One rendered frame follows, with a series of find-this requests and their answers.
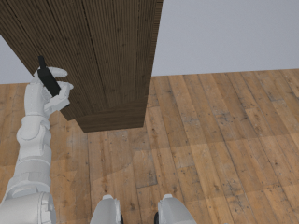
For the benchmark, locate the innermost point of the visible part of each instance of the robot left forearm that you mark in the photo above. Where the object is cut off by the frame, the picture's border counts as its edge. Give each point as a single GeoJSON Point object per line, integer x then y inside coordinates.
{"type": "Point", "coordinates": [32, 170]}

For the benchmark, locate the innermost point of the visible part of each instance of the robot left upper arm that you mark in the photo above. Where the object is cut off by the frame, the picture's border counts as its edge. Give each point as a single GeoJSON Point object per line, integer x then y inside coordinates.
{"type": "Point", "coordinates": [35, 208]}

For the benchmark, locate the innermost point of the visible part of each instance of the right robot thigh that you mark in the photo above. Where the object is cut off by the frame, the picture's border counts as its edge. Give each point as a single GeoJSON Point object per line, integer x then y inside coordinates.
{"type": "Point", "coordinates": [172, 211]}

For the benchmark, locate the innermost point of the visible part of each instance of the robot thigh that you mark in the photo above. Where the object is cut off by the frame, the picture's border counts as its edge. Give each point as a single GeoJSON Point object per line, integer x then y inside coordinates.
{"type": "Point", "coordinates": [108, 211]}
{"type": "Point", "coordinates": [172, 211]}

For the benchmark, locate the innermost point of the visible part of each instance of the robot left hand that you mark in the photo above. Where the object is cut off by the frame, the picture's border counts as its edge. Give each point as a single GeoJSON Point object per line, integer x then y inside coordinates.
{"type": "Point", "coordinates": [39, 101]}

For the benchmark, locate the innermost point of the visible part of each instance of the handle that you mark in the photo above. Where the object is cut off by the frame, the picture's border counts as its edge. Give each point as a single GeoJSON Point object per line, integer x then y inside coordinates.
{"type": "Point", "coordinates": [47, 78]}

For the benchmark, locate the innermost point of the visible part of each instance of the cupboard door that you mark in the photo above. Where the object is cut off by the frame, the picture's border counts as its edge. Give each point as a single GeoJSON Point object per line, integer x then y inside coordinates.
{"type": "Point", "coordinates": [103, 45]}

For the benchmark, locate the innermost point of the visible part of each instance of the left robot thigh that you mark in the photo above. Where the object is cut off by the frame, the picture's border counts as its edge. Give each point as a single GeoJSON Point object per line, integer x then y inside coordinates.
{"type": "Point", "coordinates": [108, 211]}

